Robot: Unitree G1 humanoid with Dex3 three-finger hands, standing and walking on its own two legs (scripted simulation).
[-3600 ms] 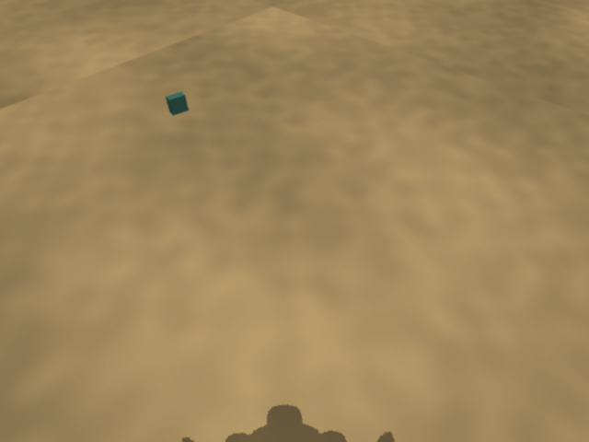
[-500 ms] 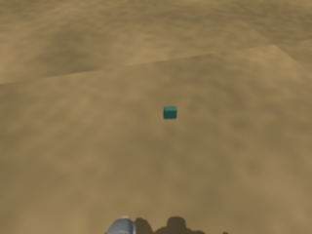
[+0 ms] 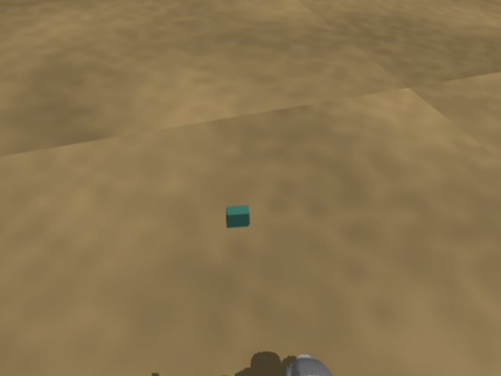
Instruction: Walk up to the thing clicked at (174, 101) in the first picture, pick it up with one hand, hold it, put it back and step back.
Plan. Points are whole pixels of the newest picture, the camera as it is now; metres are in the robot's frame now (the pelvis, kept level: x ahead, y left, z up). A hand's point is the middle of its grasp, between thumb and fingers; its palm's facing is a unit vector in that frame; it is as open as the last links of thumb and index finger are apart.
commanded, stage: walk up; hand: left
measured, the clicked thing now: (237, 216) +0.91 +0.00 -0.71
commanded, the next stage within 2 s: none
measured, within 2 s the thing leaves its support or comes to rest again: neither
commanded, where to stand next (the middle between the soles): +0.59 -0.27 m, yaw +6 degrees
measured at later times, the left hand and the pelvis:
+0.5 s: hand (156, 342) +0.22 +0.17 -0.17, palm faces +0.00 -0.96 -0.30, open 7.4 cm; pelvis +0.19 -0.10 -0.01, yaw +2 degrees
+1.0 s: hand (225, 252) +0.39 +0.04 -0.13, palm faces +0.05 -0.93 -0.38, open 7.4 cm; pelvis +0.35 -0.24 +0.00, yaw +3 degrees
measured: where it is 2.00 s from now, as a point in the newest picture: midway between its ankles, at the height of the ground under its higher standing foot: (313, 298)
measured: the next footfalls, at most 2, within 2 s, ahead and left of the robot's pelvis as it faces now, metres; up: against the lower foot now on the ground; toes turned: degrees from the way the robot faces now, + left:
right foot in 0.06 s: +0.17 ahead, -0.19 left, +0.00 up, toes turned -6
left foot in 0.42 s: +0.30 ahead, +0.02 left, +0.00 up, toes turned +9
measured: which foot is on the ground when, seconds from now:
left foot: down 0.00-0.08, up 0.10-0.40, down 0.42-0.80, up 0.82-1.00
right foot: up 0.00-0.04, down 0.06-0.42, up 0.44-0.78, down 0.80-1.00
